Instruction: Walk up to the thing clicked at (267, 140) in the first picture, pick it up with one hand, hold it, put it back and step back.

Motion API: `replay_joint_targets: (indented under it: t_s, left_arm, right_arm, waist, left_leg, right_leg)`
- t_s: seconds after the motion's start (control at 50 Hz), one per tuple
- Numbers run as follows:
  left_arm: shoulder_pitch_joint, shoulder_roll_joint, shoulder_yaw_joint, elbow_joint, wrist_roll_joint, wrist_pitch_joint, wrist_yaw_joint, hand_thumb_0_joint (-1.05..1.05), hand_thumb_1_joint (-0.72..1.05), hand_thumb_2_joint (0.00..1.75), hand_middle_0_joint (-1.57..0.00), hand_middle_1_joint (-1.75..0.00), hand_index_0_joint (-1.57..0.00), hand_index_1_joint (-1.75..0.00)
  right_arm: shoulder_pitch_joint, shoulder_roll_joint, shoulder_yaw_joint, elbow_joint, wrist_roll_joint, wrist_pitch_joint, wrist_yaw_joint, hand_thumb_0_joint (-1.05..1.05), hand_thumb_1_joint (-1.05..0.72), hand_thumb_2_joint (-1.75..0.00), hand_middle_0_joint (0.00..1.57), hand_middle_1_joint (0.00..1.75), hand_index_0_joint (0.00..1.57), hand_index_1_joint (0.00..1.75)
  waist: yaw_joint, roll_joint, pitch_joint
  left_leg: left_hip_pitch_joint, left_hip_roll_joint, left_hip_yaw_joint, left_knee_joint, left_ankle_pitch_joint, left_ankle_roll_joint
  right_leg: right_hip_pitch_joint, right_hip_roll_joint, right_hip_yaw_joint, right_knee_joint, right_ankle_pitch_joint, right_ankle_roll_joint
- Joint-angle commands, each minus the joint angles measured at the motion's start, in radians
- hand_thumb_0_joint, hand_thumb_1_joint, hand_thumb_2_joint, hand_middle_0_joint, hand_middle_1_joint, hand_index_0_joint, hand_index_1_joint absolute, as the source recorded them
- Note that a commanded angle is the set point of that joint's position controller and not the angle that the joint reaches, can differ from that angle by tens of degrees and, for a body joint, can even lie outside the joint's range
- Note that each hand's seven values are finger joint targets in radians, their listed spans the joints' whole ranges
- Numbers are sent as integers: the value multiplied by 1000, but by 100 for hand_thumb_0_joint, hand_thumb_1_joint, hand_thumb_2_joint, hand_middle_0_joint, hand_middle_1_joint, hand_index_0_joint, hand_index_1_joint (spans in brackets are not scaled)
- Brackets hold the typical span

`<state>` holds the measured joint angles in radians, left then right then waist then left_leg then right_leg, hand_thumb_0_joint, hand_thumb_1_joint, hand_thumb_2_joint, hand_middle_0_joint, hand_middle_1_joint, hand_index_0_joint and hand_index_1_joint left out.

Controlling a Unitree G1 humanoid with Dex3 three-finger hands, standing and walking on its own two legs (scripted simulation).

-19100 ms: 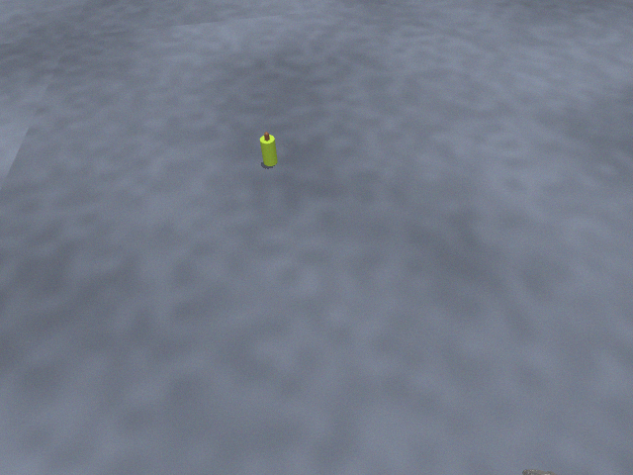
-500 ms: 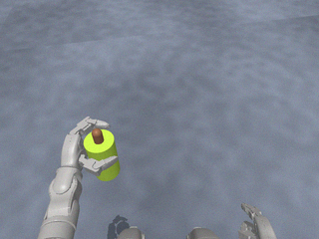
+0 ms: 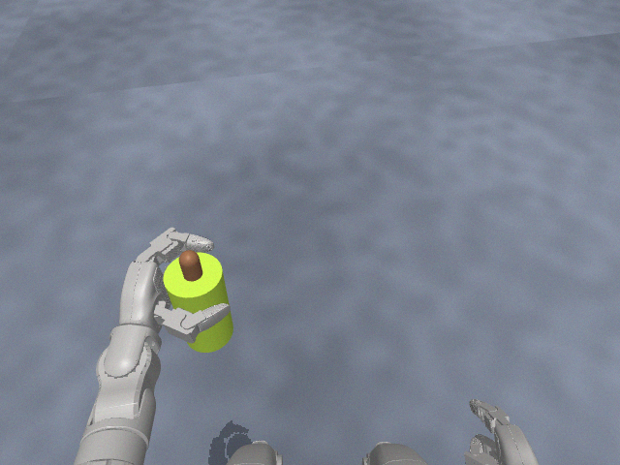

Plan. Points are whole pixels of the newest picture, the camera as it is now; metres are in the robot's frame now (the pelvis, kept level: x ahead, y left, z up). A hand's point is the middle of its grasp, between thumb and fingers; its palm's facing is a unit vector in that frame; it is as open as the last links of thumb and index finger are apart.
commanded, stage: hold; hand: left
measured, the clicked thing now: (199, 297) +0.31 +0.16 +0.02
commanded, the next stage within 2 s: crouch in 1.60 s
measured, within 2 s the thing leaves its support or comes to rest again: neither
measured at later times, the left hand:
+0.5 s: hand (195, 285) +0.32 +0.16 +0.04, palm faces -0.02 -1.00 -0.04, open 10.4 cm
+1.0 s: hand (192, 283) +0.32 +0.17 +0.04, palm faces -0.01 -1.00 -0.03, open 10.4 cm
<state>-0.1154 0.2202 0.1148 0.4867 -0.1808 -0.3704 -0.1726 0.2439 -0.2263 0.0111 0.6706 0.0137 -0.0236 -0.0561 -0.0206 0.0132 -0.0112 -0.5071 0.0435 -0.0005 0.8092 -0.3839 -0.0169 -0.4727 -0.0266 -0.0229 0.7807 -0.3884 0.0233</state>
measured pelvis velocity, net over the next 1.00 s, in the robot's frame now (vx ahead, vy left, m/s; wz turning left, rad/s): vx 0.00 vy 0.00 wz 0.00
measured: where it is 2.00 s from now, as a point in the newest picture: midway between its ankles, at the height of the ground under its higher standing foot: outside the picture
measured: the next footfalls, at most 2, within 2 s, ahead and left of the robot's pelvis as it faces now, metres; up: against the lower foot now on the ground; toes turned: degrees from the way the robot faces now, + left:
none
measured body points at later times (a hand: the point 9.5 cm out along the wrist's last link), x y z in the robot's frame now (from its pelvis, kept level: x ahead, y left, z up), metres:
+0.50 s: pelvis +0.00 +0.00 +0.00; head +0.04 +0.00 +0.45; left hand +0.32 +0.22 +0.04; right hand +0.12 -0.25 -0.11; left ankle +0.02 +0.13 -0.71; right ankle +0.01 -0.14 -0.71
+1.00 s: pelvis +0.00 +0.00 +0.00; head +0.04 +0.00 +0.45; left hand +0.32 +0.22 +0.04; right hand +0.13 -0.25 -0.11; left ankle +0.02 +0.13 -0.71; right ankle +0.01 -0.14 -0.71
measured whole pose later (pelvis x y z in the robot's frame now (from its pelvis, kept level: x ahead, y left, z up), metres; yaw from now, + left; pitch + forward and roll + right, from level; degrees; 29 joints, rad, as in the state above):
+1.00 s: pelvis +0.00 +0.00 +0.00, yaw +0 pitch +5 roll -1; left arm -0.13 0.22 0.13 0.52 -0.18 -0.38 -0.17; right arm 0.24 -0.23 0.00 0.68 0.02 -0.03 -0.05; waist -0.02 0.01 -0.02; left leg -0.51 0.04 0.00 0.80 -0.38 -0.02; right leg -0.47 -0.03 -0.02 0.77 -0.39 0.02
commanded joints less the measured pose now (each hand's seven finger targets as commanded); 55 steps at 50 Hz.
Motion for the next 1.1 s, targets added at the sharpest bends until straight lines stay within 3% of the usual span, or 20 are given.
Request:
replay_joint_targets:
  t_s: [0.0, 0.14, 0.18, 0.2, 0.22, 0.26, 0.3, 0.34, 0.4, 0.42, 0.44, 0.56, 0.58, 0.6, 0.66, 0.7, 0.76, 0.78, 0.92, 1.08]
  left_arm:
    - [-364, 115, 60, -259, -45, -106, 4, 0, 10, 121, -124, -139, -125, -140]
    - [-399, 174, 111, -321, -44, -120, 11, 0, 13, 123, -125, -140, -126, -141]
    - [-324, 124, 83, -250, -46, -110, 7, 0, 14, 123, -124, -140, -125, -140]
    - [-372, 160, 113, -308, -51, -119, 10, 0, 15, 123, -124, -140, -125, -140]
    - [-358, 129, 88, -244, -47, -114, 7, 0, 12, 123, -125, -141, -126, -142]
    - [-413, 157, 91, -288, -38, -122, 10, 0, 12, 125, -124, -141, -125, -142]
    - [-421, 173, 103, -317, -39, -122, 8, 0, 11, 123, -125, -140, -125, -141]
    - [-346, 99, 57, -239, -47, -114, -2, 0, 10, 123, -124, -141, -125, -141]
    - [-385, 145, 75, -318, -46, -123, -5, 0, 10, 122, -125, -140, -126, -141]
    - [-348, 116, 54, -276, -45, -116, -8, 0, 9, 122, -124, -141, -125, -141]
    - [-380, 155, 81, -324, -44, -119, -4, 0, 9, 123, -125, -141, -126, -142]
    - [-385, 109, 55, -274, -50, -112, 5, 0, 9, 120, -122, -138, -123, -139]
    - [-416, 154, 100, -299, -50, -115, 14, 0, 9, 120, -123, -138, -123, -139]
    - [-374, 130, 78, -246, -41, -111, 11, 0, 12, 121, -123, -139, -124, -139]
    - [-385, 166, 109, -303, -38, -126, 13, 0, 11, 122, -124, -140, -125, -141]
    - [-316, 136, 85, -288, -36, -119, 7, 0, 12, 123, -124, -141, -126, -142]
    - [-393, 177, 116, -337, -40, -122, 8, 0, 12, 123, -125, -142, -126, -142]
    - [-347, 138, 84, -286, -39, -112, 4, 0, 11, 122, -125, -141, -126, -141]
    - [-375, 116, 62, -285, -46, -111, -3, 0, 10, 122, -125, -141, -126, -142]
    - [-395, 154, 85, -368, -42, -120, 14, 0, 9, 120, -123, -138, -124, -139]
  right_arm:
    - [-43, -126, -47, -117, -3, -45, -10, 0, -91, -90, 20, 30, 20, 30]
    - [-34, -136, -54, -117, -1, -46, -7, 0, -90, -90, 20, 30, 20, 30]
    - [-32, -127, -47, -122, -5, -43, -4, 0, -90, -90, 20, 30, 20, 30]
    - [-38, -131, -49, -121, -2, -44, -5, 0, -90, -90, 20, 30, 20, 30]
    - [-35, -129, -48, -119, -3, -44, -5, 0, -91, -90, 20, 30, 20, 30]
    - [-37, -131, -50, -118, -2, -42, -8, 0, -91, -91, 20, 30, 20, 30]
    - [-36, -132, -51, -113, -2, -43, -13, 0, -91, -90, 20, 30, 20, 30]
    - [-36, -126, -48, -118, -2, -45, -11, 0, -91, -90, 20, 30, 20, 30]
    - [-42, -134, -55, -121, 1, -46, -10, 0, -91, -90, 20, 30, 20, 30]
    - [-37, -135, -55, -124, -1, -47, -8, 0, -91, -90, 20, 30, 20, 30]
    - [-33, -136, -56, -116, 0, -48, -8, 0, -91, -90, 20, 30, 20, 30]
    - [-33, -133, -52, -111, -2, -52, -8, 0, -91, -90, 20, 30, 20, 30]
    - [-28, -135, -55, -102, 0, -49, -9, 0, -91, -90, 20, 30, 20, 30]
    - [-37, -132, -53, -108, -1, -49, -9, 0, -91, -90, 20, 30, 20, 30]
    - [-26, -133, -56, -108, -6, -46, -7, 0, -91, -90, 20, 30, 20, 30]
    - [-27, -129, -54, -120, -5, -42, -7, 0, -91, -90, 20, 30, 20, 30]
    - [-32, -131, -57, -116, -3, -41, -8, 0, -91, -90, 20, 30, 20, 30]
    - [-29, -127, -53, -115, -5, -38, -8, 0, -91, -91, 20, 30, 20, 30]
    - [-43, -131, -57, -117, 1, -44, -6, 0, -91, -90, 20, 30, 20, 30]
    - [-35, -138, -60, -117, 1, -50, -4, 0, -92, -91, 20, 30, 20, 30]
  waist:
    - [-16, 9, -275]
    - [7, 41, -343]
    - [4, 5, -323]
    - [12, 26, -318]
    - [-6, 5, -317]
    - [-11, 30, -307]
    - [-9, 28, -304]
    - [-14, 2, -284]
    - [0, 50, -319]
    - [-9, 19, -320]
    - [0, 40, -329]
    - [-18, 7, -292]
    - [-9, 16, -315]
    - [-11, 5, -267]
    - [4, 35, -348]
    - [6, 14, -353]
    - [8, 54, -352]
    - [-5, 35, -365]
    - [-12, 15, -277]
    - [-4, 43, -343]
  left_leg:
    - [141, -34, 7, -120, 170, 18]
    - [179, -33, 6, -119, 229, 12]
    - [152, -34, 7, -109, 251, 14]
    - [149, -37, 11, -112, 239, 15]
    - [153, -34, 9, -112, 237, 16]
    - [168, -34, 11, -118, 230, 15]
    - [162, -35, 13, -117, 217, 18]
    - [153, -34, 10, -115, 221, 19]
    - [178, -35, 9, -117, 238, 14]
    - [180, -32, 5, -117, 246, 13]
    - [177, -32, 4, -119, 245, 12]
    - [163, -30, 3, -117, 232, 15]
    - [162, -31, 4, -112, 249, 17]
    - [144, -32, 5, -118, 226, 17]
    - [176, -34, 8, -103, 275, 17]
    - [174, -37, 10, -98, 300, 18]
    - [177, -35, 12, -101, 293, 17]
    - [186, -34, 11, -97, 311, 19]
    - [153, -31, 6, -122, 221, 18]
    - [187, -30, 2, -112, 273, 13]
  right_leg:
    - [73, 34, -13, -111, 222, -28]
    - [109, 34, -17, -99, 263, -33]
    - [119, 35, -17, -97, 286, -31]
    - [120, 33, -13, -103, 278, -30]
    - [112, 35, -12, -103, 281, -29]
    - [97, 33, -9, -104, 273, -30]
    - [89, 32, -7, -109, 267, -28]
    - [88, 34, -11, -107, 268, -28]
    - [96, 33, -12, -105, 275, -32]
    - [101, 38, -16, -101, 277, -33]
    - [101, 37, -16, -99, 277, -34]
    - [85, 38, -19, -105, 270, -31]
    - [95, 35, -16, -101, 289, -30]
    - [79, 35, -16, -105, 269, -29]
    - [113, 33, -11, -96, 311, -30]
    - [136, 32, -11, -97, 336, -28]
    - [126, 31, -7, -99, 332, -30]
    - [129, 34, -8, -99, 345, -29]
    - [80, 35, -17, -108, 261, -32]
    - [109, 38, -19, -94, 299, -35]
